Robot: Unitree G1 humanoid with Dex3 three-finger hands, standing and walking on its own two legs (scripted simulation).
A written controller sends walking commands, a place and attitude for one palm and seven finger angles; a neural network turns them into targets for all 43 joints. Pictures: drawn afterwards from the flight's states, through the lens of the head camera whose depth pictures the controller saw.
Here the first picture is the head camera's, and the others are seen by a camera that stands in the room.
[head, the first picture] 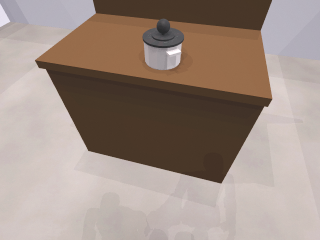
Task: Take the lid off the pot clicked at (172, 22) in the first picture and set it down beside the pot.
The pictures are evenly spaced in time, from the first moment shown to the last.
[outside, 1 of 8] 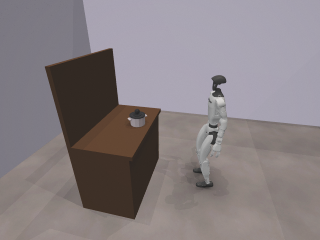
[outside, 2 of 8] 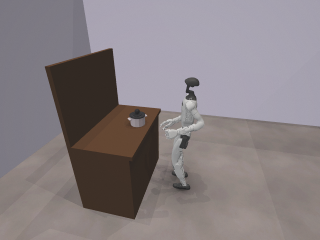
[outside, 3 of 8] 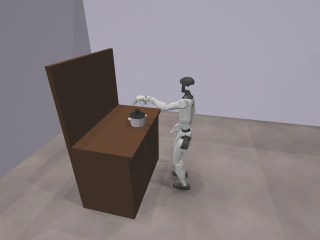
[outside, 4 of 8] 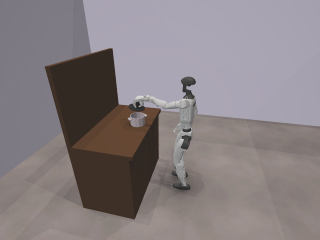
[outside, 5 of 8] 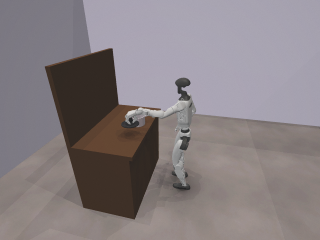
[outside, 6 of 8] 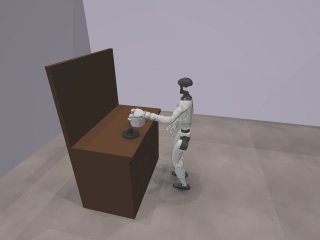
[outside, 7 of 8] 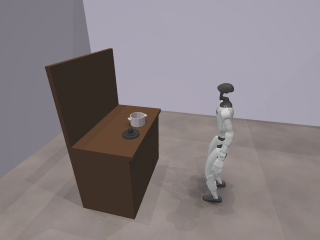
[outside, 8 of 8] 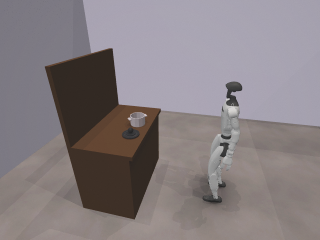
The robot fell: no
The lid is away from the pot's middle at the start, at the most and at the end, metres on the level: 0.00 0.26 0.23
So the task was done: yes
